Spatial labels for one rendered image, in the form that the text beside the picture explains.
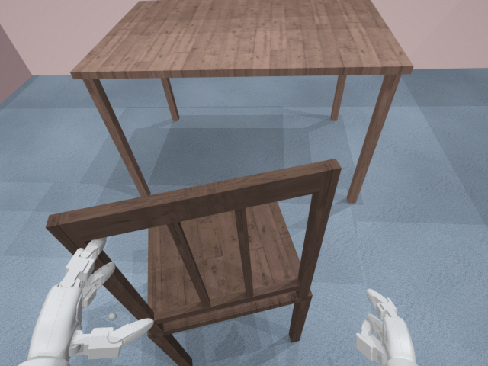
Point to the chair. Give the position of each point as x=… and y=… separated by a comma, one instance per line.
x=215, y=252

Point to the left robot hand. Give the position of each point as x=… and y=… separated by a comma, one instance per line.
x=55, y=335

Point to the right robot hand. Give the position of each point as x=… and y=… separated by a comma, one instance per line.
x=393, y=338

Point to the table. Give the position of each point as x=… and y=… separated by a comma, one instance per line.
x=245, y=38

